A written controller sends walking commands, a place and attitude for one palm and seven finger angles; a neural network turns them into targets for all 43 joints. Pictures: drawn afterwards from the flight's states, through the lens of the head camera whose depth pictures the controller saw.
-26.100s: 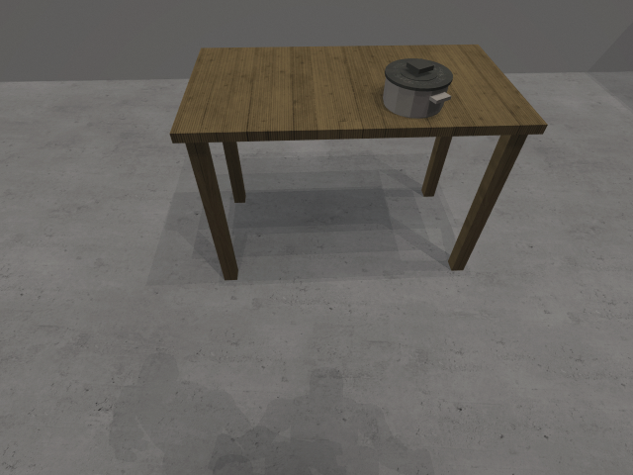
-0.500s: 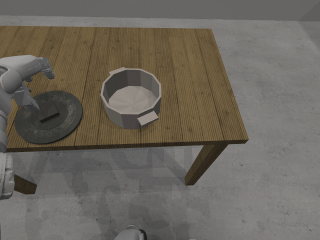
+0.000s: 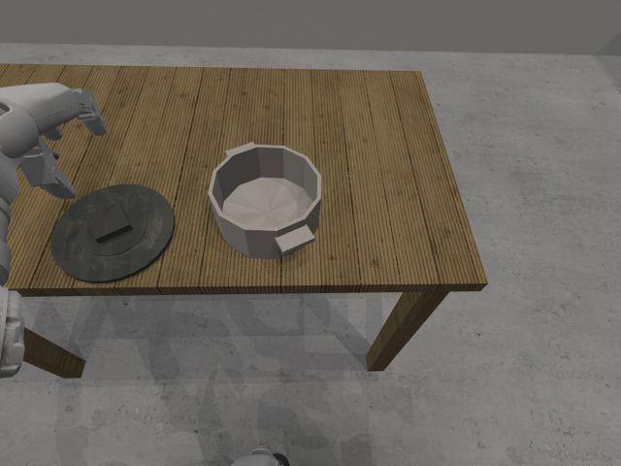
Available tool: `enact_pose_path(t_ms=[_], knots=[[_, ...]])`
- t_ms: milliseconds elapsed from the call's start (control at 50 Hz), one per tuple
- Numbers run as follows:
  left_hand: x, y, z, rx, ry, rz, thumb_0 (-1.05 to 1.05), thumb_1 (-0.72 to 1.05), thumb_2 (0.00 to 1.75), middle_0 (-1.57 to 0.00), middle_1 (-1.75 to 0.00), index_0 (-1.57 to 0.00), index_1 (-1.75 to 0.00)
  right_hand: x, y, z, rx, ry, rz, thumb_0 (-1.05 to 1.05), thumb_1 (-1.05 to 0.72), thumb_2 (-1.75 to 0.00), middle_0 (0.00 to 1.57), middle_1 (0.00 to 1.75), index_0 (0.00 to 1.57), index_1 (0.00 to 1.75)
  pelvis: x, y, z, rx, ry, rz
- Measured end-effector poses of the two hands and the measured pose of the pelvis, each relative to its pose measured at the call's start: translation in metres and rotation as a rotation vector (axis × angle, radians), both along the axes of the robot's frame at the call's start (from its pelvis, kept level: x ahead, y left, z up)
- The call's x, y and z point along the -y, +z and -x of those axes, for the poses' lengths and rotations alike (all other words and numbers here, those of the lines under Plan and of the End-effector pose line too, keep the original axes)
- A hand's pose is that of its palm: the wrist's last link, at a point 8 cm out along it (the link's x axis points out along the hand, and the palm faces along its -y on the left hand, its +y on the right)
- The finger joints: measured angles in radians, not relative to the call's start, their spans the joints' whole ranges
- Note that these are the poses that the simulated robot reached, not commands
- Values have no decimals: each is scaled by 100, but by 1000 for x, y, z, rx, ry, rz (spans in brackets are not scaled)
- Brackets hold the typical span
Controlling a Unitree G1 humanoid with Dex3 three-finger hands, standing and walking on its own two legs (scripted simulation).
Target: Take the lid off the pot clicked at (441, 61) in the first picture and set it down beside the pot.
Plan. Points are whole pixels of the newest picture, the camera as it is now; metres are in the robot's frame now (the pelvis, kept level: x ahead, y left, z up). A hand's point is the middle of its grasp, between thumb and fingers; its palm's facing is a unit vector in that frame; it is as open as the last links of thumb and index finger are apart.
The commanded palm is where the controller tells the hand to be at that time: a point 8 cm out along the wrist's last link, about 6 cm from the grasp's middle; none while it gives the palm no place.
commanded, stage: raise the empty hand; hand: left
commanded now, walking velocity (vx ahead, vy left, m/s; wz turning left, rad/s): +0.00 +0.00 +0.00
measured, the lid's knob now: (109, 222) +0.47 +0.31 -0.03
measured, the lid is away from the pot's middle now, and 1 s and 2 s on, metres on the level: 0.25 0.25 0.25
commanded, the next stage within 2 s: draw the hand back to the body in 0.08 s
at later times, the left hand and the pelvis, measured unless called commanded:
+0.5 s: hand (56, 168) +0.43 +0.30 +0.13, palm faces -0.37 -0.08 -0.92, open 11.0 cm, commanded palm +0.42 +0.30 +0.19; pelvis +0.00 -0.01 +0.00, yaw +0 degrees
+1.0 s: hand (90, 151) +0.42 +0.24 +0.17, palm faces +0.37 -0.88 -0.30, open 10.7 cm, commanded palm +0.35 +0.29 +0.19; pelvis +0.02 -0.04 +0.01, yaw -2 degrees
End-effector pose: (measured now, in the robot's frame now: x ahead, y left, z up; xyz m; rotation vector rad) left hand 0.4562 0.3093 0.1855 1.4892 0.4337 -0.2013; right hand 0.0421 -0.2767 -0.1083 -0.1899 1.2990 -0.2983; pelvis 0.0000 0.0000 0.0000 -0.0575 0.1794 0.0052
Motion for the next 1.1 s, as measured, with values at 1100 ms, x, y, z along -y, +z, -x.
enact_pose_path(t_ms=[1100], knots=[[30,-1,93,816,367,1073,0,20,62,-30,-80,-30,-80,30,26,-100,372,105,-2,1,-91,-89,21,30,21,30,44,14,-31,159,-43,-44]])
